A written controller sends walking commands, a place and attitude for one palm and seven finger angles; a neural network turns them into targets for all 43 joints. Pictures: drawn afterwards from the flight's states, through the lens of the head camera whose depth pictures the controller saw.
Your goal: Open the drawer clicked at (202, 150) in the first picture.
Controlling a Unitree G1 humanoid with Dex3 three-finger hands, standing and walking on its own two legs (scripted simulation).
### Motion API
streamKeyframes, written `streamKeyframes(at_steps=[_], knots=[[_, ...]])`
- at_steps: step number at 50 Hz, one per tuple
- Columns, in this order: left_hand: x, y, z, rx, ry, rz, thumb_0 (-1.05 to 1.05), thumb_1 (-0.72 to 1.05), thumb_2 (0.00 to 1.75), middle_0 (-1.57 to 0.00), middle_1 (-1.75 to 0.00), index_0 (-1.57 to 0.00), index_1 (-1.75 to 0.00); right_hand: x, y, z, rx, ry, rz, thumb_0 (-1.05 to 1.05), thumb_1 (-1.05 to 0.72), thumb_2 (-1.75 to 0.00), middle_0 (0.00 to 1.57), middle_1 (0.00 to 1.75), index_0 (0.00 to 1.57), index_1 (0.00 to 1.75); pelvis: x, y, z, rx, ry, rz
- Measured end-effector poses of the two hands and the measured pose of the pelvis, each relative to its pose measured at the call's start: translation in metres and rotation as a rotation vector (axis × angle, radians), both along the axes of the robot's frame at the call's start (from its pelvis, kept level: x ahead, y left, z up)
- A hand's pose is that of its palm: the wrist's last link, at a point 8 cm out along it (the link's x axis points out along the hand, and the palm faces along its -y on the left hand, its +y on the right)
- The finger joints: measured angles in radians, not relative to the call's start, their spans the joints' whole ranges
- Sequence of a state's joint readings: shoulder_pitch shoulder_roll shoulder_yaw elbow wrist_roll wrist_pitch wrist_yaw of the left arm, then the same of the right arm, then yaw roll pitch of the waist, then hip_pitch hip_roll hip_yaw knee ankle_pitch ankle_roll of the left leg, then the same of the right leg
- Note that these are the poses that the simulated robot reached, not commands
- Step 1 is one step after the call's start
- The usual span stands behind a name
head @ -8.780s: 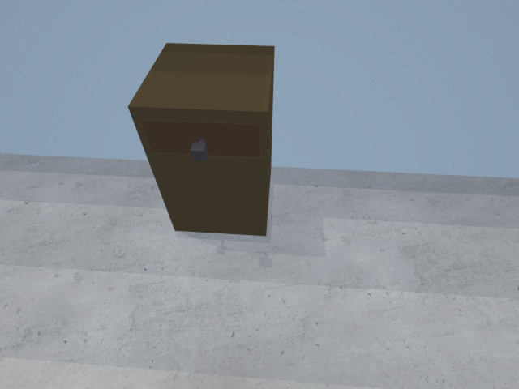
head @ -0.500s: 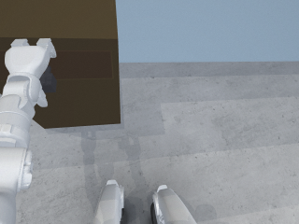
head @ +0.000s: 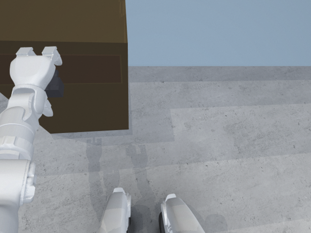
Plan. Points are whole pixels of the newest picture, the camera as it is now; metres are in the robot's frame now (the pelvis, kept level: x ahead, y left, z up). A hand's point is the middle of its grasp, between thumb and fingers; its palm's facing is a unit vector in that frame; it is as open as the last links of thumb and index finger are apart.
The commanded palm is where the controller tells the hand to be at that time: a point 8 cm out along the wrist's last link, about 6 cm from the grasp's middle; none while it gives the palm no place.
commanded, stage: move the hooked fingers above the handle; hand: left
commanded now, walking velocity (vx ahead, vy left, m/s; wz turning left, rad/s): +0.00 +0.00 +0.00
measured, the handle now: (54, 81) +0.54 +0.29 -0.08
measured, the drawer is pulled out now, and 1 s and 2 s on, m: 0.00 0.00 0.00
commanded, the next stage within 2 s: lower the fingers behind the handle in 0.30 s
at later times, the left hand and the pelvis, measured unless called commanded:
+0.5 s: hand (51, 79) +0.50 +0.27 -0.01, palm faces -0.05 -0.03 -1.00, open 13.8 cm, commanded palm +0.50 +0.24 +0.03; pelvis +0.00 +0.00 +0.00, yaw -1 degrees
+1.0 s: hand (47, 90) +0.49 +0.29 -0.06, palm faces -0.07 -0.01 -1.00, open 13.8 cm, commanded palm +0.50 +0.25 +0.00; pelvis +0.00 -0.01 -0.02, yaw -1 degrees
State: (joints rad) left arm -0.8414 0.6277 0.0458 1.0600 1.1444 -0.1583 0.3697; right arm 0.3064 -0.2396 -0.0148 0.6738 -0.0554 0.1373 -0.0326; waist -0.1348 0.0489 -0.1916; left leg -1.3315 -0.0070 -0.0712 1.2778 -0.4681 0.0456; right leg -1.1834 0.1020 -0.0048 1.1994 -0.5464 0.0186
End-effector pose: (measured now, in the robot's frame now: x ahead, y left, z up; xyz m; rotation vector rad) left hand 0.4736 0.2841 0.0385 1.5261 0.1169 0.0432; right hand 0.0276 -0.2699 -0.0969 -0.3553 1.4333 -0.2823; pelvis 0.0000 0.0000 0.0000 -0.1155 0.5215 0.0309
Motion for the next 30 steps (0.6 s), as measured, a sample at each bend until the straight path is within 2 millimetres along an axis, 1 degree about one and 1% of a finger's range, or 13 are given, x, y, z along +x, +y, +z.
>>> streamKeyframes(at_steps=[4, 7, 13, 17, 22, 27, 30], knots=[[0.009, -0.005, 0.003, 0.004, -0.035, 0.023, 0.00, -0.49, 0.30, -0.32, -1.20, -0.34, -1.22, 0.004, 0.000, 0.001, 0.002, -0.015, -0.001, 0.00, -0.90, -0.90, 0.21, 0.30, 0.20, 0.30, 0.000, 0.000, 0.000, -0.003, 0.003, 0.000], [0.009, -0.007, 0.005, 0.020, -0.032, 0.045, 0.00, -0.48, 0.30, -0.33, -1.20, -0.35, -1.25, 0.004, 0.002, 0.001, 0.017, -0.020, -0.003, 0.00, -0.90, -0.90, 0.21, 0.30, 0.20, 0.30, 0.000, 0.001, 0.001, -0.002, -0.003, -0.003], [0.006, -0.004, -0.001, 0.039, 0.078, 0.098, 0.00, -0.48, 0.30, -0.33, -1.20, -0.34, -1.23, -0.002, 0.007, 0.004, 0.040, -0.024, -0.022, 0.00, -0.90, -0.90, 0.21, 0.30, 0.20, 0.30, -0.001, -0.001, 0.007, 0.008, -0.016, -0.012], [0.005, -0.009, 0.001, 0.020, 0.089, 0.052, 0.00, -0.48, 0.30, -0.33, -1.20, -0.33, -1.22, -0.009, 0.007, 0.005, 0.032, -0.014, -0.032, 0.00, -0.90, -0.90, 0.21, 0.30, 0.20, 0.30, 0.000, -0.002, 0.008, 0.010, -0.015, -0.013], [0.009, -0.017, 0.006, 0.004, 0.034, -0.007, 0.00, -0.49, 0.30, -0.32, -1.20, -0.33, -1.21, -0.016, 0.003, 0.003, 0.020, 0.007, -0.038, 0.00, -0.90, -0.90, 0.21, 0.30, 0.20, 0.30, 0.001, -0.003, 0.005, 0.009, -0.009, -0.013], [0.010, -0.017, 0.002, 0.017, -0.013, 0.012, 0.00, -0.49, 0.30, -0.32, -1.20, -0.33, -1.22, -0.017, -0.001, -0.002, 0.028, 0.020, -0.035, 0.00, -0.90, -0.90, 0.21, 0.30, 0.20, 0.30, 0.001, -0.004, 0.000, 0.009, 0.003, -0.018], [0.007, -0.015, -0.006, 0.034, 0.005, 0.042, 0.00, -0.48, 0.30, -0.32, -1.20, -0.33, -1.23, -0.016, -0.002, -0.006, 0.038, 0.023, -0.032, 0.00, -0.90, -0.90, 0.21, 0.30, 0.20, 0.30, 0.000, -0.005, -0.002, 0.012, 0.008, -0.021]])
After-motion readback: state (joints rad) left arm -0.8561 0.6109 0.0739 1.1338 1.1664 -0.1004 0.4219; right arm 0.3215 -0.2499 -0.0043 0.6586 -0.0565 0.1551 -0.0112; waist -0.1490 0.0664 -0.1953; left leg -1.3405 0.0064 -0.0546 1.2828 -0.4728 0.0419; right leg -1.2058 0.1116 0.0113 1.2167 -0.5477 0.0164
